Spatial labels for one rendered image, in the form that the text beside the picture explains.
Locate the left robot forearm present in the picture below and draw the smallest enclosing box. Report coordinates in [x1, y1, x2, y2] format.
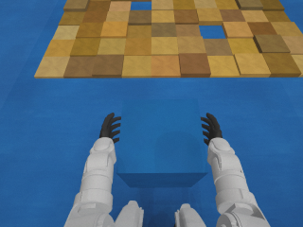
[63, 137, 116, 227]

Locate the carton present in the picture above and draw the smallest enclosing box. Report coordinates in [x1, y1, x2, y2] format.
[116, 98, 209, 188]

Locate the left robot thigh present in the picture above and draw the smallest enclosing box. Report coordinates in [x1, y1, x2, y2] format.
[115, 204, 144, 227]

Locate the robot right upper arm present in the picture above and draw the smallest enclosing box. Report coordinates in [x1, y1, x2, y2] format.
[216, 211, 271, 227]

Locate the robot right hand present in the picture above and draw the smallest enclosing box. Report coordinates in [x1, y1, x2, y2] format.
[201, 113, 223, 145]

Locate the right robot forearm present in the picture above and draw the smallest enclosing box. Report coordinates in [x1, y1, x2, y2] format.
[206, 137, 269, 224]

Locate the right robot shin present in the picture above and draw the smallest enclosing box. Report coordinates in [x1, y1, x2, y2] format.
[179, 203, 190, 211]

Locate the robot left hand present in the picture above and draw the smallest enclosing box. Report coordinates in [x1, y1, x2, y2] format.
[99, 113, 121, 143]

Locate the robot left upper arm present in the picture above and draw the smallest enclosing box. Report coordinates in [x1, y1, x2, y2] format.
[64, 212, 116, 227]

